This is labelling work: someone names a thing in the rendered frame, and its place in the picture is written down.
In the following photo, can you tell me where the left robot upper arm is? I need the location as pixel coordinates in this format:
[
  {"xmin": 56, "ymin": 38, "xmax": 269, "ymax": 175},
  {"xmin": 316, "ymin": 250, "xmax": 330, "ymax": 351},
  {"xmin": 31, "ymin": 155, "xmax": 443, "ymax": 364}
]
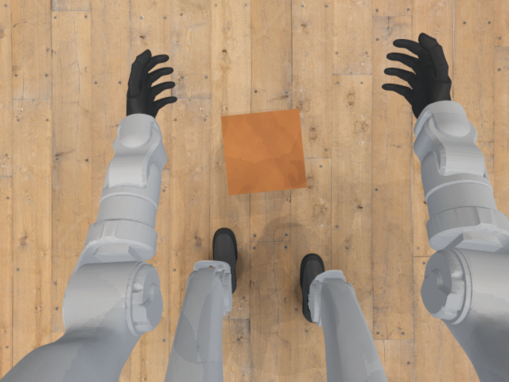
[{"xmin": 0, "ymin": 261, "xmax": 163, "ymax": 382}]

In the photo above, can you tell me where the robot right forearm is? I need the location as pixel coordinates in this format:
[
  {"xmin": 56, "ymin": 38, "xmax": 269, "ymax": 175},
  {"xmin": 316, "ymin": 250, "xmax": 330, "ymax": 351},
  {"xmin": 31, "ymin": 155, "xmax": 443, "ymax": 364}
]
[{"xmin": 414, "ymin": 100, "xmax": 509, "ymax": 254}]

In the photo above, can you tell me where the right robot upper arm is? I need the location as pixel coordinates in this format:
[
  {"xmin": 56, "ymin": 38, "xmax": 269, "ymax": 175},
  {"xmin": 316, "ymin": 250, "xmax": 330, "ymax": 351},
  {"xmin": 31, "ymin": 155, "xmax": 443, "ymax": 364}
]
[{"xmin": 421, "ymin": 247, "xmax": 509, "ymax": 382}]

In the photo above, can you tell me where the carton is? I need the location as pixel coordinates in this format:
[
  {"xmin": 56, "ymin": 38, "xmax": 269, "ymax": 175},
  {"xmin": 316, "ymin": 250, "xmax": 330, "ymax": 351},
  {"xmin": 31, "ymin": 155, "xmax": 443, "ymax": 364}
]
[{"xmin": 221, "ymin": 108, "xmax": 307, "ymax": 195}]

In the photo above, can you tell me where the robot right thigh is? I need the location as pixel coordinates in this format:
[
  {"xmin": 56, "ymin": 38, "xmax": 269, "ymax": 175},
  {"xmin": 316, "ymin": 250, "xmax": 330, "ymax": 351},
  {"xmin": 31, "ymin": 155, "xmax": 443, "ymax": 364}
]
[{"xmin": 310, "ymin": 278, "xmax": 388, "ymax": 382}]

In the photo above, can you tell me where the robot left hand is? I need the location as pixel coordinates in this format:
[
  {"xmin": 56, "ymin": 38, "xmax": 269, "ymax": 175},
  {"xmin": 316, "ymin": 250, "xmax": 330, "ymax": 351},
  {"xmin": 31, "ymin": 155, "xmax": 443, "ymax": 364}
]
[{"xmin": 126, "ymin": 49, "xmax": 177, "ymax": 118}]

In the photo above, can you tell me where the robot left forearm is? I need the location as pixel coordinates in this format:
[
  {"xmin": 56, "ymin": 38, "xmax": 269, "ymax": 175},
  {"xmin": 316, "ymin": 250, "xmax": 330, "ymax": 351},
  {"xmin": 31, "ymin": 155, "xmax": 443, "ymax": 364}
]
[{"xmin": 62, "ymin": 114, "xmax": 167, "ymax": 329}]

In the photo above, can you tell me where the robot left shin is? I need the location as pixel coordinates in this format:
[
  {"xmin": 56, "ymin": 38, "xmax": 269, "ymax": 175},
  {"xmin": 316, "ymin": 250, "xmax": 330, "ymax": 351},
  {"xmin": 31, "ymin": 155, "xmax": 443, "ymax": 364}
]
[{"xmin": 186, "ymin": 260, "xmax": 231, "ymax": 288}]

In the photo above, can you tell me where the robot right hand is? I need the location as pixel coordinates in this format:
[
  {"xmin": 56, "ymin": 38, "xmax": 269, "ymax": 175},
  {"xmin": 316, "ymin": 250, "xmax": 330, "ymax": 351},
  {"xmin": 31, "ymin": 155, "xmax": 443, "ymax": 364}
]
[{"xmin": 382, "ymin": 33, "xmax": 452, "ymax": 119}]

